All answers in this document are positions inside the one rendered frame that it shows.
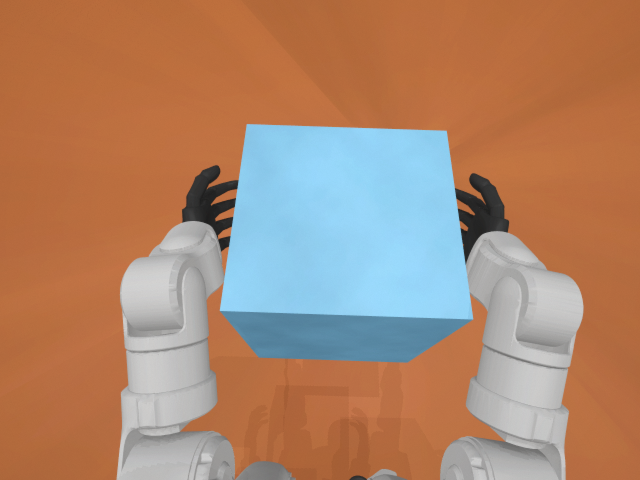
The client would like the robot left hand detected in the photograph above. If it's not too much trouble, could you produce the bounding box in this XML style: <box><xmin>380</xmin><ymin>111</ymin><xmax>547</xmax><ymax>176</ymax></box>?
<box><xmin>182</xmin><ymin>165</ymin><xmax>239</xmax><ymax>251</ymax></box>

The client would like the robot left forearm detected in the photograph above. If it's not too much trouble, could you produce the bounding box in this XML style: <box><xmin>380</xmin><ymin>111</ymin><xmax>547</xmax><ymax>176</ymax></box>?
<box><xmin>117</xmin><ymin>221</ymin><xmax>225</xmax><ymax>480</ymax></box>

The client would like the robot right hand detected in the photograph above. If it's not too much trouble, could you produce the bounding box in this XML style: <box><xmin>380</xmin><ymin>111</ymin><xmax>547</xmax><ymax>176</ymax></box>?
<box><xmin>455</xmin><ymin>173</ymin><xmax>509</xmax><ymax>264</ymax></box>

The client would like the robot left upper arm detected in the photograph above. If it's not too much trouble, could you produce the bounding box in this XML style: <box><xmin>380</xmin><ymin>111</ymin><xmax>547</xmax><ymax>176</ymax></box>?
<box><xmin>119</xmin><ymin>431</ymin><xmax>235</xmax><ymax>480</ymax></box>

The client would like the robot right upper arm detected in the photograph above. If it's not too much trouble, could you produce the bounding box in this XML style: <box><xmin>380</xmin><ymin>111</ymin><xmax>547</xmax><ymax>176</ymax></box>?
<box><xmin>440</xmin><ymin>436</ymin><xmax>559</xmax><ymax>480</ymax></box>

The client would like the carton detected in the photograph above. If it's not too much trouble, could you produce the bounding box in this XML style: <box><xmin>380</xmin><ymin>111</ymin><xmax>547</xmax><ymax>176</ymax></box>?
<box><xmin>220</xmin><ymin>124</ymin><xmax>473</xmax><ymax>363</ymax></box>

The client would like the robot right forearm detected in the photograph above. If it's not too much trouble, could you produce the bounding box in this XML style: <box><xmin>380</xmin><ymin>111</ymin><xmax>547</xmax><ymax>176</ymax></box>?
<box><xmin>466</xmin><ymin>231</ymin><xmax>584</xmax><ymax>480</ymax></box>

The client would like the robot right shin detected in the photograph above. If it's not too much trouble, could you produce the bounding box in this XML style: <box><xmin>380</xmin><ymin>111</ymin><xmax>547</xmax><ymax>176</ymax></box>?
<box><xmin>370</xmin><ymin>469</ymin><xmax>397</xmax><ymax>479</ymax></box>

